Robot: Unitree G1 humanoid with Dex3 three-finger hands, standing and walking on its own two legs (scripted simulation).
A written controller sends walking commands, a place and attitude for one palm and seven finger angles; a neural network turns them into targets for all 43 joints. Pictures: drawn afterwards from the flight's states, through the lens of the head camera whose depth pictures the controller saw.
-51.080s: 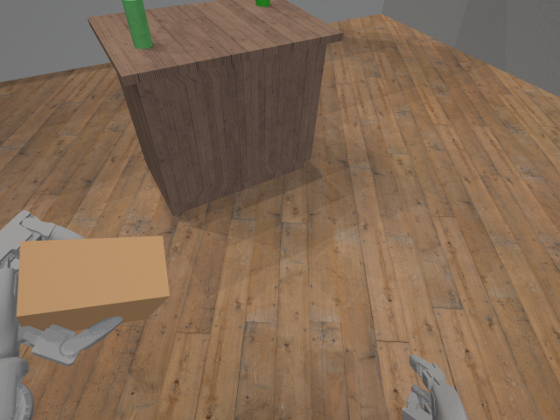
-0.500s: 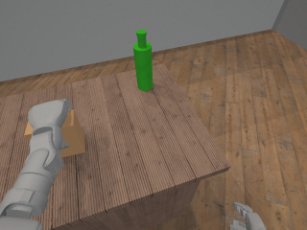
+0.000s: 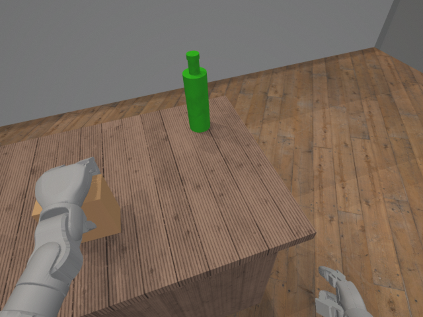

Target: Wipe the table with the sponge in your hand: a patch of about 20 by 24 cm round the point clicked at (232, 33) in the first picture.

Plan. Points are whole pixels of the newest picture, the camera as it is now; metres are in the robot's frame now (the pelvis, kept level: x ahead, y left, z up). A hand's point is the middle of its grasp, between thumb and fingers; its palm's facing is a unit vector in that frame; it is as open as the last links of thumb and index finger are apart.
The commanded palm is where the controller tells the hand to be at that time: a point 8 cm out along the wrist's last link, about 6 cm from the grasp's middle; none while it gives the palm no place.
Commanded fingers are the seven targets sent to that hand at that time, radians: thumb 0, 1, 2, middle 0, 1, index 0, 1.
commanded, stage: wipe back along the first lane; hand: left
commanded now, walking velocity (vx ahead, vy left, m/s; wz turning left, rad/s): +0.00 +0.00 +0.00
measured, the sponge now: (86, 216) +0.29 +0.30 +0.02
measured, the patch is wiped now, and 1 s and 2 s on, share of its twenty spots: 0.95 0.95 0.95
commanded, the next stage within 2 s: lift the sponge slowly off the table in 0.66 s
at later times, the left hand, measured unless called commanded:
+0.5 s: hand (82, 221) +0.25 +0.27 +0.07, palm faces +0.06 -0.09 -0.99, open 10.8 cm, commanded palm +0.21 +0.26 +0.11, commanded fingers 0.00 0.10 1.30 -1.20 -1.60 -1.20 -1.60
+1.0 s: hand (83, 239) +0.22 +0.25 +0.07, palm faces +0.06 -0.12 -0.99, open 10.8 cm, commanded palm +0.18 +0.24 +0.12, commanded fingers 0.00 0.10 1.30 -1.20 -1.60 -1.20 -1.60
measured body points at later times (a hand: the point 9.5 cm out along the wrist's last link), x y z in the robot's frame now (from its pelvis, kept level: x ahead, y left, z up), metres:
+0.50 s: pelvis +0.00 +0.00 +0.00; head -0.01 -0.03 +0.45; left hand +0.25 +0.27 +0.13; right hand +0.23 -0.21 -0.09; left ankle -0.03 +0.09 -0.74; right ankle -0.02 -0.11 -0.74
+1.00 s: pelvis -0.02 -0.01 +0.00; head -0.03 -0.04 +0.45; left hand +0.21 +0.25 +0.13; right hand +0.23 -0.21 -0.08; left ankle -0.03 +0.09 -0.74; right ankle -0.02 -0.11 -0.74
